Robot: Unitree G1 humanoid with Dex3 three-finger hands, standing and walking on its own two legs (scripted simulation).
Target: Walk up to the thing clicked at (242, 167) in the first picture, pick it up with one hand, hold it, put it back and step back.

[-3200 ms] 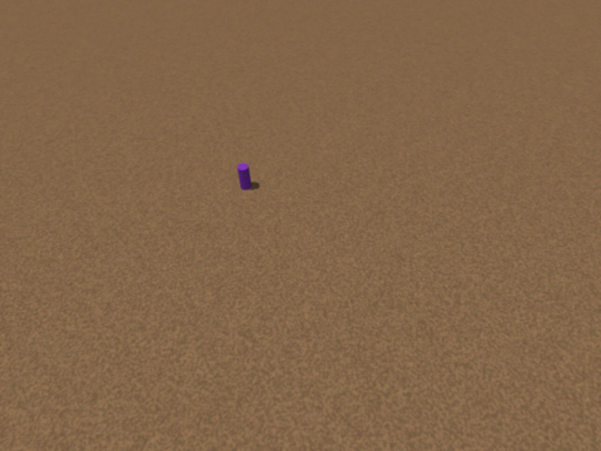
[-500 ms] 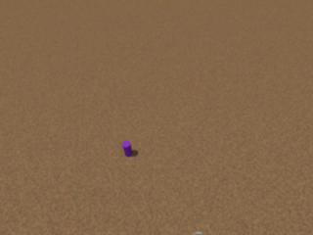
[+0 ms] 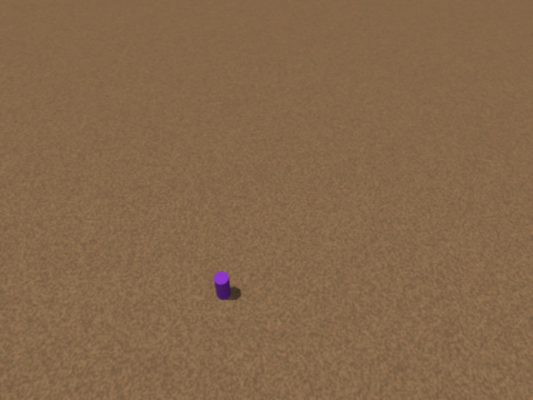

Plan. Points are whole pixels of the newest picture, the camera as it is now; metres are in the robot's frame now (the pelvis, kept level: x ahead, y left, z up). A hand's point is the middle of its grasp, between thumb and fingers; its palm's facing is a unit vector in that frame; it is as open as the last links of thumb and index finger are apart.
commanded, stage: walk up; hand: left
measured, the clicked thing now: (222, 285) +0.64 +0.18 -0.69
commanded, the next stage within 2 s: none
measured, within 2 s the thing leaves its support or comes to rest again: neither
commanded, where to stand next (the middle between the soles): +0.29 -0.02 m, yaw -1 degrees
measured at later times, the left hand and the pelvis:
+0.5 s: hand (139, 351) +0.23 +0.23 -0.10, palm faces -0.02 -0.90 -0.43, open 7.4 cm; pelvis +0.16 -0.04 +0.01, yaw -1 degrees
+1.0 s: hand (148, 324) +0.29 +0.25 -0.15, palm faces -0.05 -0.92 -0.39, open 7.4 cm; pelvis +0.24 -0.03 +0.00, yaw -2 degrees
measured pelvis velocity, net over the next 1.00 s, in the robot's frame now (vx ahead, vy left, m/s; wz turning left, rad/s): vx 0.24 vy -0.03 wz -0.04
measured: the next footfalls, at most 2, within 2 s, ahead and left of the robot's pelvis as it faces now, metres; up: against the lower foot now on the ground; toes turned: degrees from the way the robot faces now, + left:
right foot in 0.34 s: +0.30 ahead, -0.15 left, +0.00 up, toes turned -5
left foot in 0.70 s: +0.33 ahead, +0.11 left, +0.00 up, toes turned -1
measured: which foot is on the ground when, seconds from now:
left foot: down 0.00-0.36, up 0.38-0.68, down 0.70-1.00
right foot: up 0.00-0.32, down 0.34-1.00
